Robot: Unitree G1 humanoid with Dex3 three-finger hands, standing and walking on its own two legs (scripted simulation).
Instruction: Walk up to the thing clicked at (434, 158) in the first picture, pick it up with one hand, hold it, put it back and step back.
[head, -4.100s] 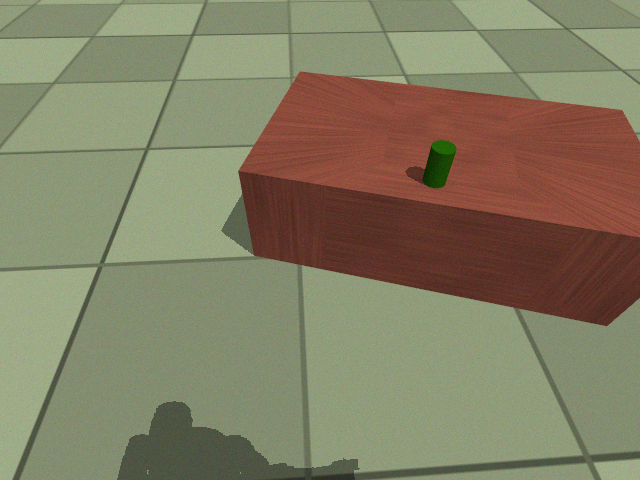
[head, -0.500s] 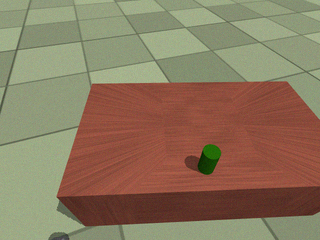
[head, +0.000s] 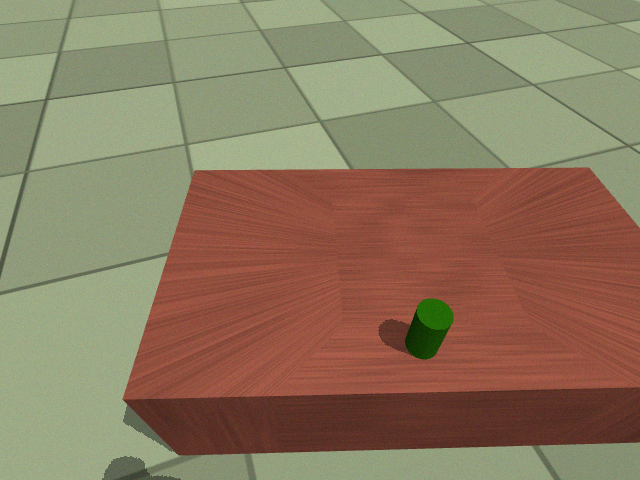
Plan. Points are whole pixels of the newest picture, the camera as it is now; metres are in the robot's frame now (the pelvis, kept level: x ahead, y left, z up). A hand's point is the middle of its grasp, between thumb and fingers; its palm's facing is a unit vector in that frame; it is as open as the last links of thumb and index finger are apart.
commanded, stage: walk up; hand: right
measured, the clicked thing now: (427, 329) +0.48 -0.22 -0.27
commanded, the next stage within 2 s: stand in 0.64 s
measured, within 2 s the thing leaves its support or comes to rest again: neither
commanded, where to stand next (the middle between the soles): +0.06 -0.02 m, yaw +1 degrees
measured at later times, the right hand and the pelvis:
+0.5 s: hand out of the picture +0.10 -0.26 -0.15, palm faces -0.02 +0.93 -0.36, open 7.4 cm; pelvis +0.01 +0.00 +0.00, yaw +0 degrees
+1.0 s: hand out of the picture +0.09 -0.25 -0.16, palm faces -0.04 +0.94 -0.33, open 7.4 cm; pelvis +0.01 +0.00 +0.00, yaw +1 degrees
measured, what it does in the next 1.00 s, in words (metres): stands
